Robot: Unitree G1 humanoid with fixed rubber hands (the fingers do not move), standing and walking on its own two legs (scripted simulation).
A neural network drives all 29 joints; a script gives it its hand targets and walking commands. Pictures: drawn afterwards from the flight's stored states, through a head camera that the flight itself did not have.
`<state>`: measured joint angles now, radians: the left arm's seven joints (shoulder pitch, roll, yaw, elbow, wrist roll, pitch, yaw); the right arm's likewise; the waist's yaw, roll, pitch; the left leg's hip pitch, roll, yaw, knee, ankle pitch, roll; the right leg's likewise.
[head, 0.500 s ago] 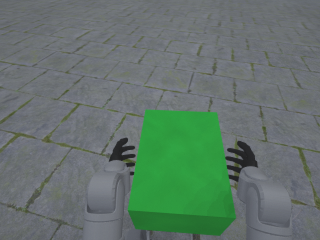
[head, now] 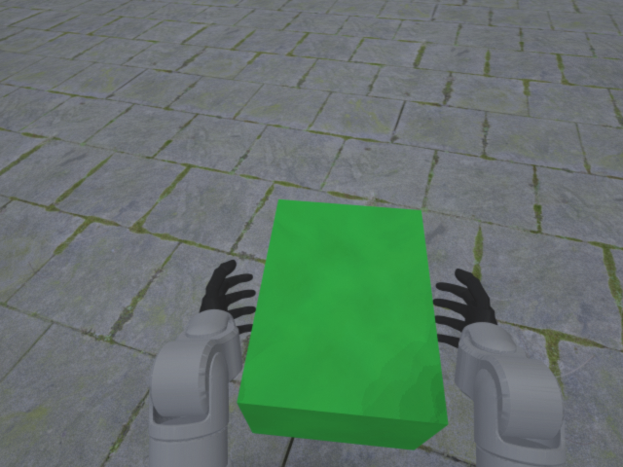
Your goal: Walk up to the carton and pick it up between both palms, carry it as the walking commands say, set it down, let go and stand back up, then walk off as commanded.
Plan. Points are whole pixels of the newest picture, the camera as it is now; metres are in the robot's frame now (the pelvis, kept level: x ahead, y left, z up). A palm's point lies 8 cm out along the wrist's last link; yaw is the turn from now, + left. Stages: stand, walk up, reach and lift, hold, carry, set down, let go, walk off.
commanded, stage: carry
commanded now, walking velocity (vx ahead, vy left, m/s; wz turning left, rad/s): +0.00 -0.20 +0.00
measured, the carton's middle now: (341, 315) +0.34 +0.02 +0.01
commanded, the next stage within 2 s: none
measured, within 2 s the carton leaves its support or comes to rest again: neither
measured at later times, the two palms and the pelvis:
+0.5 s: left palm (288, 423) +0.17 +0.06 +0.08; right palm (601, 442) +0.18 -0.23 +0.08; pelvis -0.11 -0.09 +0.00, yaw -1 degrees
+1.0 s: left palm out of the picture +0.07 -0.03 +0.10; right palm out of the picture +0.08 -0.32 +0.09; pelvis -0.20 -0.19 +0.00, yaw +0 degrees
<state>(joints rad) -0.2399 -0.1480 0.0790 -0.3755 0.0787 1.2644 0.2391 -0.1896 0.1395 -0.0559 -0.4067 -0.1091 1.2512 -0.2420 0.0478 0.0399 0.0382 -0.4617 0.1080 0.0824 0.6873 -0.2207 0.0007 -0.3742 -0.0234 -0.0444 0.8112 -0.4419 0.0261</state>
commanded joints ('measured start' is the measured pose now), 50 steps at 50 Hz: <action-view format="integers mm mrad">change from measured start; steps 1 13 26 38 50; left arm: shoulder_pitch -433 -489 -490 -436 -441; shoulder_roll -1053 -1042 -1071 -1026 -1072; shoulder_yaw -650 -597 -654 -661 -658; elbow -138 -229 -236 -276 -149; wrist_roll -426 -385 -467 -410 -459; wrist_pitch -35 -57 -66 -57 -32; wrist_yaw -271 -247 -286 -253 -281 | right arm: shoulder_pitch -454 -577 -480 -439 -424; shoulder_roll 1003 1061 1017 1001 972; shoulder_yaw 559 628 590 553 547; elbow -185 -191 -260 -157 -191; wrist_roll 380 495 392 424 360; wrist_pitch -47 -26 -55 -62 -46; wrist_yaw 246 284 244 266 240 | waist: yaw -39 -42 -42 -59 -41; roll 182 -176 -340 423 -84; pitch -519 -514 -482 -604 -481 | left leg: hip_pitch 350 159 -105 510 43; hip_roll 180 -39 -43 460 69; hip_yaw -211 33 110 -612 6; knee -206 -133 187 -399 16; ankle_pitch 164 -62 -291 84 -31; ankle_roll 57 -8 -68 202 -28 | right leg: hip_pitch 121 230 312 -262 305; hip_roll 47 -143 -270 24 -91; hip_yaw -82 91 375 -18 126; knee -374 -208 -509 76 -503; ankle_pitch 35 729 453 -101 178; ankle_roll -16 -171 -162 -14 -81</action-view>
